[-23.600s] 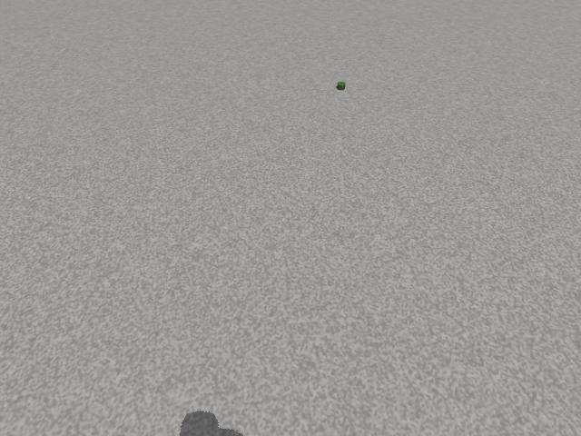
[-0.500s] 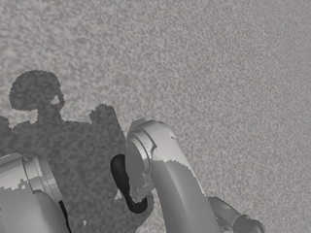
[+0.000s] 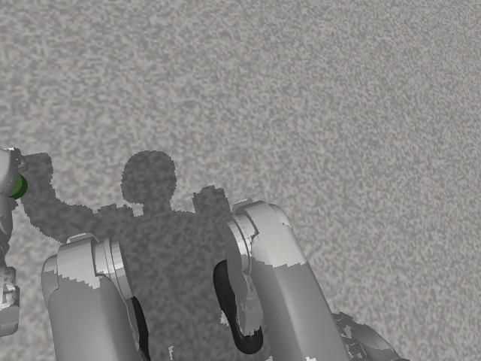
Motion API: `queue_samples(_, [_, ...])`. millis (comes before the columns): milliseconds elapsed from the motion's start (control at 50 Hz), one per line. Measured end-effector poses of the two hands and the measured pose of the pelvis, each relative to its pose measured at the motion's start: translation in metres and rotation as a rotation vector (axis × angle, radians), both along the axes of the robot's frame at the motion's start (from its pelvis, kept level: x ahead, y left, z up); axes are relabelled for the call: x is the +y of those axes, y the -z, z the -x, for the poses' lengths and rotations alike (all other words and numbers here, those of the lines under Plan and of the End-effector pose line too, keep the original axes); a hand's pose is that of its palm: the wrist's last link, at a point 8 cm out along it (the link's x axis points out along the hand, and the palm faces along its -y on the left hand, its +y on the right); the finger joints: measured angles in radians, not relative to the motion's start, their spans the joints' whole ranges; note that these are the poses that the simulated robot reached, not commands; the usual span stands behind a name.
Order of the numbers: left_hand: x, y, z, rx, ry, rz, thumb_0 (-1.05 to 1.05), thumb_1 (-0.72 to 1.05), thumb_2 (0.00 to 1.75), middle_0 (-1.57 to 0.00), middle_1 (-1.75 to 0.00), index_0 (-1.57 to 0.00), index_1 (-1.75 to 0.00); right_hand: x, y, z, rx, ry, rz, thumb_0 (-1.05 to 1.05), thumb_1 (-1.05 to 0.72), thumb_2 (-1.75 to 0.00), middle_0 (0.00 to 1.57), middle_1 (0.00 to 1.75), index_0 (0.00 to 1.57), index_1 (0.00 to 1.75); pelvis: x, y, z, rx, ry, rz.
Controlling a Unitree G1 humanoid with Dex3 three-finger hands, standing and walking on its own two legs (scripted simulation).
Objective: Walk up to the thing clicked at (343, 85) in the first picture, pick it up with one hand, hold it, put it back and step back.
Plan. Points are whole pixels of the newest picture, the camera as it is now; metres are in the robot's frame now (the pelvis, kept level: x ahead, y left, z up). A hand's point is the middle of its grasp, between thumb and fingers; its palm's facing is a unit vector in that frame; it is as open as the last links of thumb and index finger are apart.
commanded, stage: settle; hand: left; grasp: from above
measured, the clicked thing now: (7, 184) +0.43 +0.31 -0.23
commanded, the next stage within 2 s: lift in 0.28 s
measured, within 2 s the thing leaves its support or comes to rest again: neither
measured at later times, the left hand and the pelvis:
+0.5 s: hand out of the picture +0.41 +0.31 -0.13, palm faces -0.41 -0.10 -0.91, open 7.4 cm; pelvis +0.00 -0.01 +0.02, yaw +4 degrees
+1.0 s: hand out of the picture +0.35 +0.31 +0.01, palm faces -0.41 -0.12 -0.90, open 7.5 cm; pelvis -0.01 +0.00 +0.12, yaw +8 degrees
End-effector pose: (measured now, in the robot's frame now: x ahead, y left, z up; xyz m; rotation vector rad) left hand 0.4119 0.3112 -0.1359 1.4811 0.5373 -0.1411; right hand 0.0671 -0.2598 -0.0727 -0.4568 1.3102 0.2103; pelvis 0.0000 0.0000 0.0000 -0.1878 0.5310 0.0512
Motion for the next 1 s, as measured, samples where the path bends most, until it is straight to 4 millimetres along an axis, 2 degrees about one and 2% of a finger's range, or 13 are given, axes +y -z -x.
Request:
queue_samples(100, [-0.007, -0.014, 0.003, 0.022, 0.007, 0.016, 0.06, 0.37, 0.24, -0.91, -0.53, -0.86, -0.47, -0.007, 0.001, -0.004, -0.006, 0.017, 0.006, 0.0, -0.91, -0.9, 0.2, 0.3, 0.19, 0.3, -0.003, -0.005, 0.002, 0.007, -0.011, -0.022])
queue_samples(260, [-0.012, -0.025, 0.001, 0.006, 0.042, 0.032, 0.06, 0.37, 0.19, -0.95, -0.49, -0.9, -0.43, -0.016, 0.004, -0.006, 0.006, 0.048, 0.054, 0.0, -0.91, -0.9, 0.2, 0.3, 0.19, 0.3, -0.006, -0.007, 0.004, 0.014, -0.025, -0.042])
queue_samples(440, [-0.005, -0.05, -0.001, -0.008, 0.04, -0.01, 0.05, 0.36, 0.18, -0.99, -0.43, -0.93, -0.38, -0.012, 0.004, -0.017, -0.006, 0.09, 0.064, 0.0, -0.91, -0.9, 0.2, 0.3, 0.19, 0.3, -0.006, -0.018, 0.002, 0.046, -0.038, -0.054])
queue_samples(600, [-0.003, -0.076, 0.007, 0.026, -0.009, 0.019, 0.04, 0.36, 0.21, -0.99, -0.44, -0.93, -0.38, -0.007, -0.004, -0.023, -0.014, 0.13, 0.053, 0.0, -0.91, -0.91, 0.2, 0.3, 0.2, 0.3, -0.005, -0.036, 0.001, 0.071, -0.05, -0.062])
queue_samples(720, [-0.001, -0.104, 0.018, 0.031, 0.007, 0.027, 0.03, 0.34, 0.25, -0.97, -0.46, -0.91, -0.4, -0.006, -0.019, -0.03, -0.028, 0.158, 0.056, 0.0, -0.92, -0.91, 0.2, 0.3, 0.2, 0.3, -0.004, -0.055, 0.002, 0.075, -0.061, -0.066])
queue_samples(820, [0.002, -0.135, 0.031, 0.016, 0.021, 0.022, 0.03, 0.34, 0.28, -0.95, -0.49, -0.89, -0.41, -0.005, -0.036, -0.041, -0.06, 0.174, 0.059, 0.01, -0.92, -0.91, 0.2, 0.3, 0.2, 0.3, -0.004, -0.074, 0.003, 0.074, -0.07, -0.071])
queue_samples(1000, [0.003, -0.2, 0.057, -0.003, 0.013, 0.026, 0.02, 0.34, 0.32, -0.92, -0.53, -0.86, -0.45, 0.003, -0.083, -0.069, -0.166, 0.187, 0.052, 0.01, -0.92, -0.91, 0.2, 0.3, 0.2, 0.3, -0.002, -0.12, 0.006, 0.046, -0.084, -0.08])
